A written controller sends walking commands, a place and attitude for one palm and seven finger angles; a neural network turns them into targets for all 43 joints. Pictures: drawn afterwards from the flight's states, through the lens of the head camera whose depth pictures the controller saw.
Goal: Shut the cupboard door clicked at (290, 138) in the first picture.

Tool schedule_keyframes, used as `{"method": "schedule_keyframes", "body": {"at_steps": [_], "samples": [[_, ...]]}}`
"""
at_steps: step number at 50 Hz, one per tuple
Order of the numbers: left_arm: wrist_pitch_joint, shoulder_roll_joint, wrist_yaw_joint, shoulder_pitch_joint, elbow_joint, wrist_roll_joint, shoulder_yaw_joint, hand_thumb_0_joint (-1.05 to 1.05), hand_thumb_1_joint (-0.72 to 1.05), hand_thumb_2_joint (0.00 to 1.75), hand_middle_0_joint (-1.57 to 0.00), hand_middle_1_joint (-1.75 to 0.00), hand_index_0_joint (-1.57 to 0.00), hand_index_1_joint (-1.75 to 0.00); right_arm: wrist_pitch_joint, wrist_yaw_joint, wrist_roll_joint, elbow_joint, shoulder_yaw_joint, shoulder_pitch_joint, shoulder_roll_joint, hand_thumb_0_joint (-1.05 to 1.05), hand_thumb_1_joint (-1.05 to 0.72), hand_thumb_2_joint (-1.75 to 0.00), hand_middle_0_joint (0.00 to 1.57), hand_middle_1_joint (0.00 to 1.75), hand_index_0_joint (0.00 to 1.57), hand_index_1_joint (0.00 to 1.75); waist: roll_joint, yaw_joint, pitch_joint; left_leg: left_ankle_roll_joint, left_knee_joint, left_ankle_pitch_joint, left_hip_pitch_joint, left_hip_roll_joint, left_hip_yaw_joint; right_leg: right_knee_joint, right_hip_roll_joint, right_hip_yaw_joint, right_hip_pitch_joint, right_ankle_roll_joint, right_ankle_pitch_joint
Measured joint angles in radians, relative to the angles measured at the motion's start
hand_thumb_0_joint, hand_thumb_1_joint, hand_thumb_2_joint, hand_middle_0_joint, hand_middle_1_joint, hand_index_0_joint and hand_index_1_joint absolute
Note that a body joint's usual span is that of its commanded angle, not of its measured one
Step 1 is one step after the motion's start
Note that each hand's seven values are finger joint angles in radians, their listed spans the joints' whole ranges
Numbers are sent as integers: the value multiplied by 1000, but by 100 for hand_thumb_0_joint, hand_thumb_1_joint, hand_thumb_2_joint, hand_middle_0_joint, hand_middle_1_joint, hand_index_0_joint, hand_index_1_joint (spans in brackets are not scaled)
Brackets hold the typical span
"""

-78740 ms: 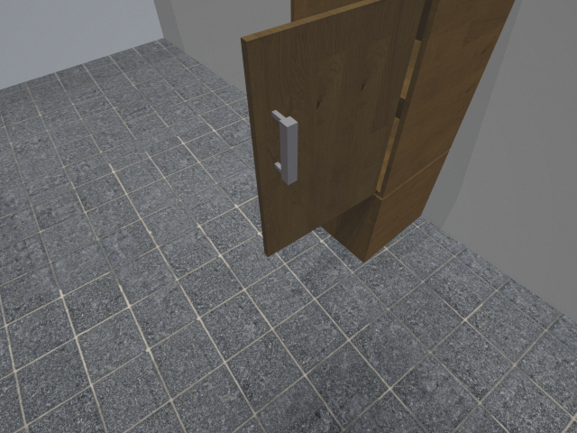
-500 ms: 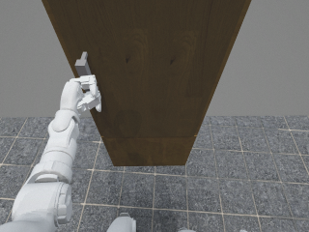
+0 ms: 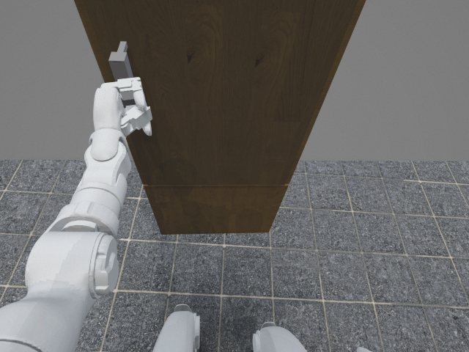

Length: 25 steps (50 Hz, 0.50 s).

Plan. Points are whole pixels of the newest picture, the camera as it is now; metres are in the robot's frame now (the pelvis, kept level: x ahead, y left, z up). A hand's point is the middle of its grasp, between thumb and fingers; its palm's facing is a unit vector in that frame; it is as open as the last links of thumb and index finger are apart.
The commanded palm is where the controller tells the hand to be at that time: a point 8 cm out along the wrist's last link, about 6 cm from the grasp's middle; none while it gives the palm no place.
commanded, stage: pull the fist back off the door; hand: left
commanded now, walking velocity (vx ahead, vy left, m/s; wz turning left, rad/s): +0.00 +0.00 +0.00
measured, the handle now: (130, 85) +0.56 +0.18 +0.11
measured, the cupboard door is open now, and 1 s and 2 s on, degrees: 0 0 0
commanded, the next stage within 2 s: draw the hand back to the body in 0.64 s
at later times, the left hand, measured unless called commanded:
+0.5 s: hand (151, 128) +0.46 +0.13 +0.10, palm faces +0.04 -1.00 +0.00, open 3.1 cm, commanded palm +0.42 +0.17 +0.12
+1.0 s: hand (135, 144) +0.40 +0.14 +0.14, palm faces +0.04 -1.00 -0.03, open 3.1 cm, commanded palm +0.37 +0.19 +0.15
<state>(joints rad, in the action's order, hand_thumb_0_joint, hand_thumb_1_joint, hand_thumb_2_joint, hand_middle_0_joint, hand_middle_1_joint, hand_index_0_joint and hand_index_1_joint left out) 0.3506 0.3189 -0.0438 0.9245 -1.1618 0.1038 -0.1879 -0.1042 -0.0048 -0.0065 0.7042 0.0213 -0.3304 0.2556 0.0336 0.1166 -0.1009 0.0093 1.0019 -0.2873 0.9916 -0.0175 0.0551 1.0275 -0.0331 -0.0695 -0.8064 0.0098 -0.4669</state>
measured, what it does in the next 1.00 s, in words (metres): shifts its weight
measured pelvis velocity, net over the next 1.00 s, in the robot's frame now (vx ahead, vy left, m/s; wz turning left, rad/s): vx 0.08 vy -0.01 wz -0.05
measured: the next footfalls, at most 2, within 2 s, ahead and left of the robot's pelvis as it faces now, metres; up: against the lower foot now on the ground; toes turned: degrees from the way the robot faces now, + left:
none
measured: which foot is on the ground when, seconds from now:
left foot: down 0.00-1.00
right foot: down 0.00-1.00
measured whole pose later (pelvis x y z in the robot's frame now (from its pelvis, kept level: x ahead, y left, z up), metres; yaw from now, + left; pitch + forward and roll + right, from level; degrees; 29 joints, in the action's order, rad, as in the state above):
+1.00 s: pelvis +0.08 -0.01 +0.04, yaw -3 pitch +7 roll -1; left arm 0.14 0.19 0.05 0.03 -0.15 0.20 -0.11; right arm -0.02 -0.03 0.05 0.53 0.03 -0.20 0.22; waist 0.05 -0.02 -0.11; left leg 0.00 0.82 -0.35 0.59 0.00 0.03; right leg 0.80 -0.05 0.02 -0.42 0.02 -0.50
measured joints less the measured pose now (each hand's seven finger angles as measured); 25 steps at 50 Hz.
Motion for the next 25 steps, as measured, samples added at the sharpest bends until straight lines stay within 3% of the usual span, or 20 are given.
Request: {"method": "schedule_keyframes", "body": {"at_steps": [5, 13, 18, 25], "samples": [[-5, 24, 35, 10, -15, -3, 1, 2, 88, 89, -138, -150, -137, -150, 6, 5, 2, -15, 7, -7, -3, 1, -90, -90, 21, 30, 21, 30, 3, 17, 4, -2, 7, -13, 5, 3, 4, 3, -12, 15, -14, 0, 14], [-1, 12, 35, -88, 60, -2, -78, 2, 89, 90, -132, -150, -132, -150, 41, 10, 6, -40, -1, -48, 7, 1, -90, -90, 21, 30, 21, 30, 12, 19, 1, 4, -4, -11, -23, 0, -11, -5, -34, 60, -7, -5, 21], [4, -13, 42, -214, 176, 17, -92, 2, 90, 90, -131, -150, -131, -150, 64, 2, 18, -46, -12, -67, 6, 1, -90, -90, 21, 30, 21, 30, 18, 6, 5, 3, -22, 10, -71, -8, -21, -25, -45, 79, 37, -7, 13], [-15, -75, 40, -437, 429, 54, -31, 2, 90, 90, -130, -150, -130, -150, 69, -8, 33, -58, -21, -59, -1, 1, -90, -90, 21, 30, 21, 30, 21, -30, -1, 4, -62, -23, -164, -6, -34, -90, -40, 93, 139, -9, -1]]}}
